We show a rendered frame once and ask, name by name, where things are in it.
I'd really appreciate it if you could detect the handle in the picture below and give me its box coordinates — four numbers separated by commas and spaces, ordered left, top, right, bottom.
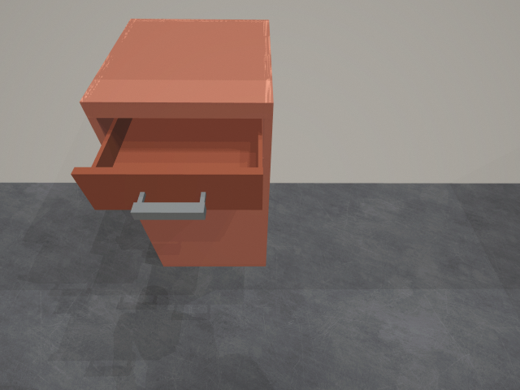
131, 192, 206, 220

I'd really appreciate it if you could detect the drawer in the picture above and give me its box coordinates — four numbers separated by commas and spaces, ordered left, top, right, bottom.
71, 118, 263, 210

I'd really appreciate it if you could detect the cabinet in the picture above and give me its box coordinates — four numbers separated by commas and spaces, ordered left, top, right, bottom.
80, 19, 274, 267

